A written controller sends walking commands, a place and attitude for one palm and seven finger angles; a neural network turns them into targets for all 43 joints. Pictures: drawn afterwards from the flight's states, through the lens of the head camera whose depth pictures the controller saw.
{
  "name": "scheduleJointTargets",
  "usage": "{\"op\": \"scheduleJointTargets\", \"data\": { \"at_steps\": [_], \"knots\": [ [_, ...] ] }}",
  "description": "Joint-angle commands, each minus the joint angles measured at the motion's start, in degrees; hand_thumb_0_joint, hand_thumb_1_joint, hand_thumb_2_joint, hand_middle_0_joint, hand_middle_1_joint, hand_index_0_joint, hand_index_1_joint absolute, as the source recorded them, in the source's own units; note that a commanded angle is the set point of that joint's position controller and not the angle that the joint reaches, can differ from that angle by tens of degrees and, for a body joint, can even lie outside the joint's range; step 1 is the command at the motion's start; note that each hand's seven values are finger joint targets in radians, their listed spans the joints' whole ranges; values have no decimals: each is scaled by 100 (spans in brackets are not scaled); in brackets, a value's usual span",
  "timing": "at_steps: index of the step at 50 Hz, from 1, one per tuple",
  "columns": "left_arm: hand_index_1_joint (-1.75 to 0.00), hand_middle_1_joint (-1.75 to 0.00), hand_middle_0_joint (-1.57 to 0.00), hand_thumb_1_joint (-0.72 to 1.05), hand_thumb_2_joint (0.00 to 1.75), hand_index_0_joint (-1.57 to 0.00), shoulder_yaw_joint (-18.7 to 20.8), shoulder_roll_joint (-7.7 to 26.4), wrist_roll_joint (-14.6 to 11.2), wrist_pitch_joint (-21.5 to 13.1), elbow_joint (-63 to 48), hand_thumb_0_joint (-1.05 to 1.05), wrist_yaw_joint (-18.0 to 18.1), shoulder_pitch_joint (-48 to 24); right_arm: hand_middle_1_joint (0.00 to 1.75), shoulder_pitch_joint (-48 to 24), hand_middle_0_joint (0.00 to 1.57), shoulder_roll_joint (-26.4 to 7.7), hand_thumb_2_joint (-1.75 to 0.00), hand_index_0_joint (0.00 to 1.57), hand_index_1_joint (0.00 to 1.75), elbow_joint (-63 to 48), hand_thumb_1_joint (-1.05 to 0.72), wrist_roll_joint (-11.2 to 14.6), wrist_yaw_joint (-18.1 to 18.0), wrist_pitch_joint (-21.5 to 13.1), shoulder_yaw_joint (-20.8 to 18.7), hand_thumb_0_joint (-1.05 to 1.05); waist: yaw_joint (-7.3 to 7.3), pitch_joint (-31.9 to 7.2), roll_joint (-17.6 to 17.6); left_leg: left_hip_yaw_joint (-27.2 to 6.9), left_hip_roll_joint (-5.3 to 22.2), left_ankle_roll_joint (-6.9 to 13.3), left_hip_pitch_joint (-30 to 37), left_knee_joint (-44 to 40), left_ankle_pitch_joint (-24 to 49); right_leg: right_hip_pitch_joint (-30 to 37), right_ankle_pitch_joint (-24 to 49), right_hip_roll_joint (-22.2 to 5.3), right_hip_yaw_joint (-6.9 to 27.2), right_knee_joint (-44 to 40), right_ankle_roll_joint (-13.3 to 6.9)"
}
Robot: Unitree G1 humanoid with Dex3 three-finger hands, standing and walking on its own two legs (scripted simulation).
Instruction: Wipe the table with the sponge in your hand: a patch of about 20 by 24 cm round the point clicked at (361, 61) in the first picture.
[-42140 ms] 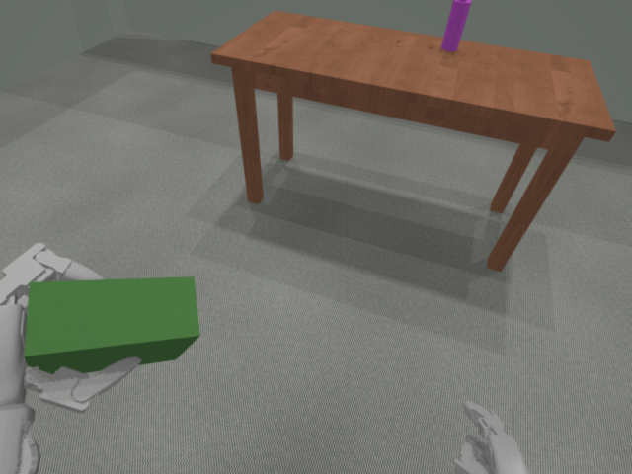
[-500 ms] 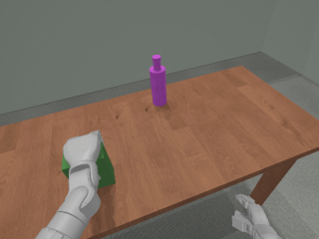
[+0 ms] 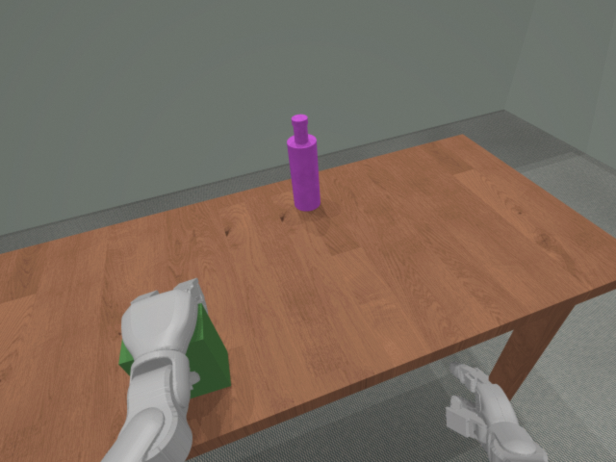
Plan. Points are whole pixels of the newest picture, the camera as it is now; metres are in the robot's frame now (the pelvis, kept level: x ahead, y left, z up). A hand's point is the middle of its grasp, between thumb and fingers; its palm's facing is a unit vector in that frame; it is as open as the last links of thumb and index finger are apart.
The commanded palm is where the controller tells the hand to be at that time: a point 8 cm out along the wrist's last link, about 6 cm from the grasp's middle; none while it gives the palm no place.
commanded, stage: wipe back along the middle lane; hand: left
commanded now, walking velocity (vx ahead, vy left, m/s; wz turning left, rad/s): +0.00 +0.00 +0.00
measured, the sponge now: (185, 364) +0.25 +0.23 -0.01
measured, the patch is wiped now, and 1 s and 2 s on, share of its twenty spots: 0.75 1.00 1.00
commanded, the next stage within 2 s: slide across to the third lane in 0.10 s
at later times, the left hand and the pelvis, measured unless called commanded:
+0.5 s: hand (196, 347) +0.24 +0.19 +0.05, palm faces +0.01 -0.07 -1.00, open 10.3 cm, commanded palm +0.21 +0.16 +0.10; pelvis -0.02 -0.01 +0.00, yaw +1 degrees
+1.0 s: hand (239, 329) +0.28 +0.14 +0.05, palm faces +0.02 -0.08 -1.00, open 10.3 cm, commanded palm +0.24 +0.12 +0.10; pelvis -0.03 -0.03 +0.00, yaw +1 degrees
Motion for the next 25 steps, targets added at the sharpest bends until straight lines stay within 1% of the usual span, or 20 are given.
{"op": "scheduleJointTargets", "data": {
  "at_steps": [1,2,3,4,6,7,8,9,10,11,12,13,14,15,16,18,19,21,22,25],
  "knots": [
    [-160,-160,-120,10,130,-120,-85,-28,-269,36,-548,0,-204,-312,30,-1562,20,-448,-90,20,30,-1105,-90,35,32,-400,-179,0,66,-460,-919,-231,-213,244,526,-281,1122,-130,1378,109,274,-549,-209],
    [-160,-160,-120,10,130,-120,67,129,-239,24,-481,0,-178,-241,30,-1546,20,-460,-90,20,30,-1069,-90,30,29,-403,-189,0,104,-498,-1000,-242,-213,235,536,-264,1142,-115,1401,117,291,-542,-212],
    [-160,-160,-120,10,130,-120,218,264,-251,18,-563,0,-152,-117,30,-1564,20,-492,-90,20,30,-1078,-90,19,34,-412,-215,0,156,-548,-892,-249,-219,223,535,-269,1137,-55,1404,130,352,-546,-232],
    [-160,-160,-120,10,130,-120,-83,-56,-270,24,-648,0,-164,-1,30,-1574,20,-429,-90,20,30,-1147,-90,33,49,-413,-193,0,114,-560,-933,-208,-223,239,521,-277,1097,-49,1340,123,283,-504,-211],
    [-160,-160,-120,10,130,-120,-12,49,-251,24,-508,0,-156,-283,30,-1619,20,-448,-90,20,30,-1059,-90,31,30,-413,-174,0,81,-390,-1070,-230,-214,227,504,-296,967,-187,1155,116,336,-611,-196],
    [-160,-160,-120,10,130,-120,-12,34,-223,30,-477,0,-144,-394,30,-1604,20,-450,-90,20,30,-1039,-90,29,20,-415,-184,0,75,-374,-960,-221,-214,224,494,-301,887,-242,1024,123,338,-603,-203],
    [-160,-160,-120,10,130,-120,187,244,-201,20,-467,0,-115,-469,30,-1560,20,-492,-90,20,30,-1013,-90,12,5,-424,-213,0,87,-344,-921,-246,-212,220,468,-317,806,-259,928,148,392,-619,-231],
    [-160,-160,-120,10,130,-120,7,54,-187,54,-423,0,-125,-458,30,-1620,20,-439,-90,20,30,-1051,-90,28,5,-428,-176,0,109,-354,-935,-226,-219,230,459,-346,755,-259,807,126,279,-610,-203],
    [-160,-160,-120,10,130,-120,-21,28,-194,39,-376,0,-127,-606,30,-1597,20,-442,-90,20,30,-1022,-90,30,-18,-450,-179,0,73,-326,-983,-210,-233,241,482,-315,733,-315,789,130,342,-646,-197],
    [-160,-160,-120,10,130,-120,28,82,-188,30,-424,0,-119,-780,30,-1606,20,-452,-90,20,30,-1007,-90,20,-27,-457,-181,0,72,-437,-921,-221,-232,237,514,-321,753,-279,833,124,353,-636,-203],
    [-160,-160,-120,10,130,-120,-70,23,-172,19,-497,0,-117,-937,30,-1643,20,-434,-90,20,30,-1021,-90,16,-32,-468,-182,0,62,-472,-805,-211,-243,238,547,-314,762,-284,811,115,353,-620,-213],
    [-160,-160,-120,10,130,-120,11,121,-200,-4,-606,0,-101,-1100,30,-1594,20,-449,-90,20,30,-1032,-90,4,-42,-494,-204,0,60,-548,-762,-247,-232,243,555,-345,706,-269,744,134,357,-610,-225],
    [-160,-160,-120,10,130,-120,-110,-5,-207,-26,-597,0,-94,-1213,30,-1649,20,-404,-90,20,30,-1049,-90,27,-35,-521,-186,0,51,-577,-705,-224,-243,252,578,-331,708,-278,725,121,307,-598,-217],
    [-160,-160,-120,10,130,-120,-135,-49,-206,-56,-561,0,-97,-1200,30,-1647,20,-395,-90,20,30,-1018,-90,16,-33,-545,-187,0,61,-624,-765,-244,-236,250,629,-323,792,-259,822,125,289,-574,-225],
    [-160,-160,-120,10,130,-120,-323,-213,-234,-93,-670,0,-116,-1211,30,-1671,20,-371,-90,20,30,-1046,-90,16,-20,-566,-181,0,44,-643,-681,-240,-240,256,668,-326,833,-253,859,118,286,-578,-228],
    [-160,-160,-120,10,130,-120,-333,-148,-258,-168,-812,0,-126,-1421,30,-1654,20,-381,-90,20,30,-1053,-90,7,-2,-601,-194,0,26,-692,-707,-305,-217,251,717,-346,859,-241,848,129,311,-590,-247],
    [-160,-160,-120,10,130,-120,-572,-382,-270,-198,-829,0,-140,-1455,30,-1653,20,-339,-90,20,30,-1080,-90,19,-2,-632,-189,0,-1,-689,-724,-285,-213,274,735,-327,843,-286,803,132,245,-561,-232],
    [-160,-160,-120,10,130,-120,-733,-511,-234,-240,-591,0,-153,-1801,30,-1645,20,-334,-90,20,30,-985,-90,22,-11,-666,-170,0,-64,-505,-816,-307,-195,266,718,-366,729,-440,702,132,237,-608,-230],
    [-160,-160,-120,10,130,-120,-675,-438,-184,-246,-459,0,-138,-1945,30,-1637,20,-351,-90,20,30,-930,-90,20,-15,-670,-174,0,-61,-465,-921,-318,-187,255,704,-386,686,-470,663,132,235,-620,-232],
    [-160,-160,-120,10,130,-120,-709,-553,-213,-298,-310,0,-55,-2161,30,-1597,20,-330,-90,20,30,-901,-90,32,-2,-744,-194,0,-30,-619,-944,-283,-192,245,695,-392,610,-442,606,139,154,-561,-226]
  ]
}}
